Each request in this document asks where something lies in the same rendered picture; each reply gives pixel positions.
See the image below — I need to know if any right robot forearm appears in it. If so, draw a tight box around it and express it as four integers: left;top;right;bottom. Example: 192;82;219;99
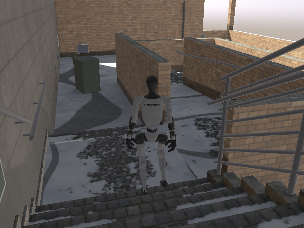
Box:
168;117;176;140

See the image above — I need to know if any robot left upper arm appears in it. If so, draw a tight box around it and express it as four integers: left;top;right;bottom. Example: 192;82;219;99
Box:
131;96;142;123

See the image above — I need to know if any robot right upper arm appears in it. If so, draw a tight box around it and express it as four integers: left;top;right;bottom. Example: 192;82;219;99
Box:
162;96;172;124

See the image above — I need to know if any right robot hand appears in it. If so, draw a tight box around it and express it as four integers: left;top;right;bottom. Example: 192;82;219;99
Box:
165;139;176;152

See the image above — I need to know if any left robot forearm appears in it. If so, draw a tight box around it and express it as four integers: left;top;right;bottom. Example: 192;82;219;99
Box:
126;116;136;139

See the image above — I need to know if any left robot hand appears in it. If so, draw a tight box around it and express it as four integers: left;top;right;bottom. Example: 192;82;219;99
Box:
126;138;137;150

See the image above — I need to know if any humanoid robot head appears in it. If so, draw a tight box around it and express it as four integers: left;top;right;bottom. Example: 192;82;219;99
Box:
144;76;161;99

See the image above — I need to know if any robot torso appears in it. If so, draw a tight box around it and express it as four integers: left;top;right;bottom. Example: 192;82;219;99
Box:
141;95;163;143

